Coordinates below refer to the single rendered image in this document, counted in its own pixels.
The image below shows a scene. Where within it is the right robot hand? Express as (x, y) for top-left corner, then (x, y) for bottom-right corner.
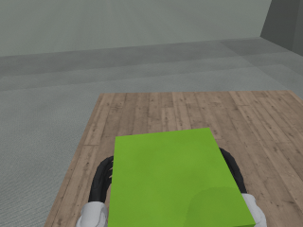
(219, 148), (247, 194)

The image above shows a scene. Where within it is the carton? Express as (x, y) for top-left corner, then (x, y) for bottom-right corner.
(107, 128), (256, 227)

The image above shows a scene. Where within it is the right robot forearm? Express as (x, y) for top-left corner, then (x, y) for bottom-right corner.
(241, 193), (267, 227)

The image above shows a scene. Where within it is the left robot hand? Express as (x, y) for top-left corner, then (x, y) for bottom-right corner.
(88, 155), (114, 203)

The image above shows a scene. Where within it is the left robot forearm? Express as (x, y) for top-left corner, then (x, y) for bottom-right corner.
(75, 201), (108, 227)

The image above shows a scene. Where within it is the table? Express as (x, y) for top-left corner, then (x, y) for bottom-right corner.
(44, 90), (303, 227)

